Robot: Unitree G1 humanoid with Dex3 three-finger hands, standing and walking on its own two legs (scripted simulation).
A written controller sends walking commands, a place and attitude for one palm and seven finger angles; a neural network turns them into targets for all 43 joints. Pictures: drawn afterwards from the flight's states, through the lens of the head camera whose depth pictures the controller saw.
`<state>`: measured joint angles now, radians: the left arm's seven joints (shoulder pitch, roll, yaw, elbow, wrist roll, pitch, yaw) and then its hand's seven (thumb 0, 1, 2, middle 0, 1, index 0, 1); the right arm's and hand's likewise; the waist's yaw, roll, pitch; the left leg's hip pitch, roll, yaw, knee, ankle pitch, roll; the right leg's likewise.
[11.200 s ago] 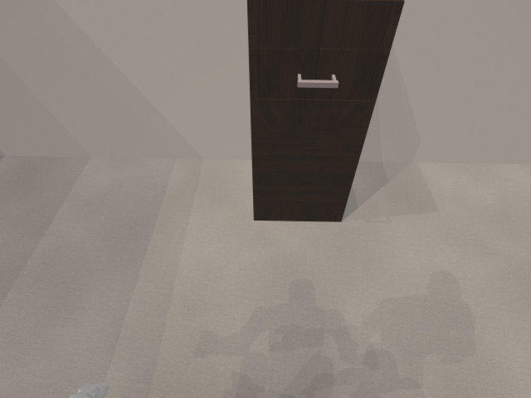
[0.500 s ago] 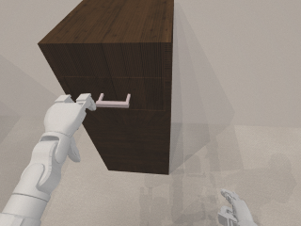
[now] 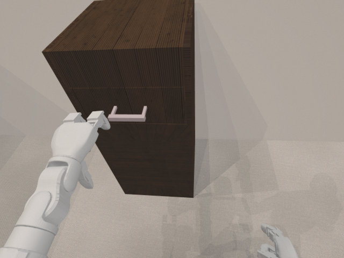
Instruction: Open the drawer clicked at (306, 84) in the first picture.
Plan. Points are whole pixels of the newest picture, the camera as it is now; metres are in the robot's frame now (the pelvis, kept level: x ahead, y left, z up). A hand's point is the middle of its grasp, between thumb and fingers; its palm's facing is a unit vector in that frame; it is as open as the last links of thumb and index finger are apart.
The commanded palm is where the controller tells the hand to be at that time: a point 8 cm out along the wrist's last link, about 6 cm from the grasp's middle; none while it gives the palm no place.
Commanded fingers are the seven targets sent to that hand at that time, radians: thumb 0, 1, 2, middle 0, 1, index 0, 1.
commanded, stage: move the hooked fingers above the handle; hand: left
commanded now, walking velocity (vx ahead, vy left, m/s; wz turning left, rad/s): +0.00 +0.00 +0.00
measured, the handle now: (128, 113) +0.55 +0.24 -0.02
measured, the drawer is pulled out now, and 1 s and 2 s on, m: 0.00 0.00 0.00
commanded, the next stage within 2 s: none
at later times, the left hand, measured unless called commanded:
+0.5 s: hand (106, 137) +0.38 +0.23 +0.07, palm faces -0.02 -0.03 -1.00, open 13.8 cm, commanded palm +0.36 +0.24 +0.13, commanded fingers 0.00 -0.50 0.30 -0.30 -1.20 -0.30 -1.20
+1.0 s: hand (119, 124) +0.44 +0.22 +0.05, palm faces -0.05 -0.01 -1.00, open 13.8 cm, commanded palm +0.43 +0.23 +0.11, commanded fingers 0.00 -0.50 0.30 -0.30 -1.20 -0.30 -1.20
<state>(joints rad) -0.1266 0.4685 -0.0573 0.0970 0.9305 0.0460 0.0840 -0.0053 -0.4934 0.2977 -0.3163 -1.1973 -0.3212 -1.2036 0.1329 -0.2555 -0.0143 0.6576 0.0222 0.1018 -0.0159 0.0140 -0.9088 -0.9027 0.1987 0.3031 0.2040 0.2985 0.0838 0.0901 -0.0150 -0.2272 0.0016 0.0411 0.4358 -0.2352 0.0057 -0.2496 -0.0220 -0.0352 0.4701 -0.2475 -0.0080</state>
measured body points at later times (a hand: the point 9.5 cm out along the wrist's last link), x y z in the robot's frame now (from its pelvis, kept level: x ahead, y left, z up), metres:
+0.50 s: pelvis +0.01 -0.01 +0.00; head +0.04 -0.04 +0.44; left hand +0.37 +0.23 +0.12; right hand +0.14 -0.26 -0.14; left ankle -0.01 +0.12 -0.74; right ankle +0.00 -0.11 -0.74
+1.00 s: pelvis +0.02 +0.00 -0.01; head +0.07 -0.03 +0.43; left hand +0.44 +0.22 +0.11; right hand +0.11 -0.27 -0.15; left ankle +0.00 +0.12 -0.74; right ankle +0.00 -0.11 -0.74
